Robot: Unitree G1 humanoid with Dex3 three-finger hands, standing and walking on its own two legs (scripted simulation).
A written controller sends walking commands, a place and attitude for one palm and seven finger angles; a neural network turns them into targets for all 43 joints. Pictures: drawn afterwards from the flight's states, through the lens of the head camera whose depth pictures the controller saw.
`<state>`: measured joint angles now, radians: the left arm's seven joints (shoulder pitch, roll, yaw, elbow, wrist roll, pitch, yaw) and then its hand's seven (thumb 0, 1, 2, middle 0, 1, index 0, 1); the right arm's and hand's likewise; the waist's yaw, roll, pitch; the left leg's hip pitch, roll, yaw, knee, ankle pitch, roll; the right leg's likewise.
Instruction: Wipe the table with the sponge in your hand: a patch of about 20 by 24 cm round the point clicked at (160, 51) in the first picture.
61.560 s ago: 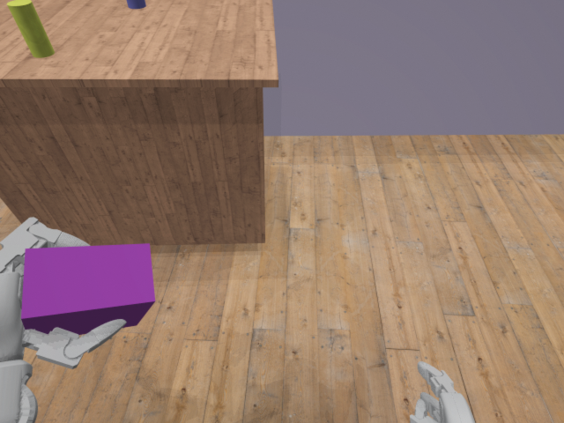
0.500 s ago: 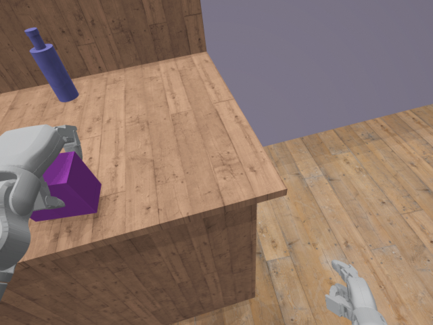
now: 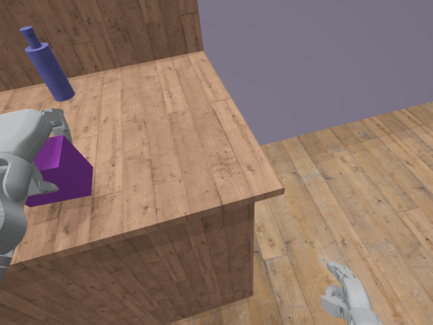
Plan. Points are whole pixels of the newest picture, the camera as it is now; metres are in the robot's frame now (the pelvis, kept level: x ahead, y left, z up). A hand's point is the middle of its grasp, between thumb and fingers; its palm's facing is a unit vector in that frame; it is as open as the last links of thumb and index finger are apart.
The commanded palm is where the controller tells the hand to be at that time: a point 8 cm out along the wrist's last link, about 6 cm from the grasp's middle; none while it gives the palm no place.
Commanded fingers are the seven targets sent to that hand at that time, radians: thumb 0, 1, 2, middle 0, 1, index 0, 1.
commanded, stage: move the sponge above the wiping area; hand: left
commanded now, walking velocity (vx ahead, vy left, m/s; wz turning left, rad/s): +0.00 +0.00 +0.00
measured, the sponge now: (51, 177) +0.28 +0.35 +0.15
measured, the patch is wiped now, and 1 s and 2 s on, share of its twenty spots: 1.00 1.00 1.00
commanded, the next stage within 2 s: lower the sponge onto the table in 1.06 s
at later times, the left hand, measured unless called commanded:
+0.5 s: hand (21, 154) +0.27 +0.35 +0.22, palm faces +0.17 +0.02 -0.99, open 10.2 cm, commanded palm +0.23 +0.34 +0.27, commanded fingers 0.00 0.10 1.30 -1.20 -1.60 -1.20 -1.60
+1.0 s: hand (20, 161) +0.26 +0.36 +0.21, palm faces +0.10 +0.00 -0.99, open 10.2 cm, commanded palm +0.23 +0.35 +0.27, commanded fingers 0.00 0.10 1.30 -1.20 -1.60 -1.20 -1.60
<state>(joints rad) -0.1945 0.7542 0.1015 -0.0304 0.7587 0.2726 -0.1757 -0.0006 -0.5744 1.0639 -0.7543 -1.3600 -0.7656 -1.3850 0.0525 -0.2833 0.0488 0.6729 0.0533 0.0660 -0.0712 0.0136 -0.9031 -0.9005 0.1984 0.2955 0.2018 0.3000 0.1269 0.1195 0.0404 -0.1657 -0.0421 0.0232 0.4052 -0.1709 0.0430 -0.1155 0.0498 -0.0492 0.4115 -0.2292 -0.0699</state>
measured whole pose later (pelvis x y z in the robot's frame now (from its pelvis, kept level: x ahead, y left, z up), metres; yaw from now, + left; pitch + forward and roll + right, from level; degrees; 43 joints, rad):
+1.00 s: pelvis +0.00 +0.01 +0.00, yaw +0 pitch -3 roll +0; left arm -0.17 0.76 0.12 -0.05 0.76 0.43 -0.23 0.00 -0.57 1.06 -0.75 -1.37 -0.76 -1.39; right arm 0.04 -0.30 0.06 0.66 0.07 0.10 -0.06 0.01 -0.90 -0.90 0.20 0.30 0.20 0.30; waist 0.12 0.14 0.02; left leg -0.18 -0.05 0.02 0.40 -0.16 0.06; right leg -0.13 0.04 -0.05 0.41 -0.22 -0.05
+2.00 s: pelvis +0.00 +0.01 +0.00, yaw +1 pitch -4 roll +0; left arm -0.12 0.69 0.04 -0.07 0.79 0.32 -0.22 0.00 -0.57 1.06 -0.76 -1.37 -0.77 -1.39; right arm 0.04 -0.29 0.06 0.66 0.05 0.08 -0.07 0.01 -0.90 -0.90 0.20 0.30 0.20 0.30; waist 0.12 0.13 0.03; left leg -0.17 -0.06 0.01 0.40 -0.17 0.06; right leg -0.11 0.04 -0.06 0.40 -0.23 -0.06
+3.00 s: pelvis +0.01 -0.01 +0.00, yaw +2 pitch -2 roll +0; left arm -0.22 0.72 0.10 0.20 0.82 0.19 -0.18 0.00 -0.61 1.07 -0.78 -1.36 -0.79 -1.38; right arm 0.12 -0.31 0.03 0.68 0.06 0.10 -0.08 0.01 -0.90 -0.90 0.20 0.30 0.20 0.30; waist 0.09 0.12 0.01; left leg -0.22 -0.04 -0.01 0.44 -0.19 0.04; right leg -0.15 0.06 -0.08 0.42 -0.25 -0.08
